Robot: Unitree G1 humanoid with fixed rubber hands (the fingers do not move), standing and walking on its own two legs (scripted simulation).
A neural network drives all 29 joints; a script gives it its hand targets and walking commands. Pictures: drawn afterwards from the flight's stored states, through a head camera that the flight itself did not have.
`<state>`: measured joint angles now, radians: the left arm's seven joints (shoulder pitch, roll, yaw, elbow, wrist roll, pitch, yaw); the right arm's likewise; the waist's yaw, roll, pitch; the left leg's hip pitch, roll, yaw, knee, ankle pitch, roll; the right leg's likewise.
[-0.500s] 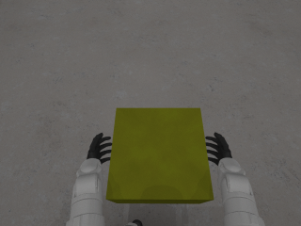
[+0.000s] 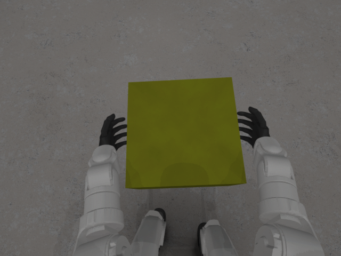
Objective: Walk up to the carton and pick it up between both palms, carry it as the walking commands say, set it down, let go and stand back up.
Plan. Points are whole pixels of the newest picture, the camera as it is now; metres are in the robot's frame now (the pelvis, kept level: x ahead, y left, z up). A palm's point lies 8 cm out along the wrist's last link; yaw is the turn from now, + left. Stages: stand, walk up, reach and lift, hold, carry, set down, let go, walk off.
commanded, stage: set down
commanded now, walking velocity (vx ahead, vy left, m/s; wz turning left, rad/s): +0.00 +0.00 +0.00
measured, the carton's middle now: (181, 137) +0.42 +0.03 -0.14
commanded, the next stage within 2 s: none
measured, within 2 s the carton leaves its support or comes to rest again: neither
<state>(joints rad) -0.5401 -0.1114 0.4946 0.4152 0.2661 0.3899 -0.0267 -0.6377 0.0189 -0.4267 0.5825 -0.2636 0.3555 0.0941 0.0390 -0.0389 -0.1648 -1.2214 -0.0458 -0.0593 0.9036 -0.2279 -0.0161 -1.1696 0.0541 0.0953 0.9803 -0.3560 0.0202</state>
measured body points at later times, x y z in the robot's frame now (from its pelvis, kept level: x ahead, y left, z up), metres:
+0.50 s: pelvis -0.01 -0.02 -0.08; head +0.20 -0.01 +0.32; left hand +0.40 +0.19 -0.16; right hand +0.44 -0.16 -0.16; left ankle +0.09 +0.12 -0.66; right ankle +0.04 -0.13 -0.66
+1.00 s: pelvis -0.03 -0.01 -0.16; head +0.22 +0.00 +0.21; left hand +0.42 +0.20 -0.25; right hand +0.47 -0.16 -0.24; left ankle +0.09 +0.12 -0.66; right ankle +0.04 -0.13 -0.66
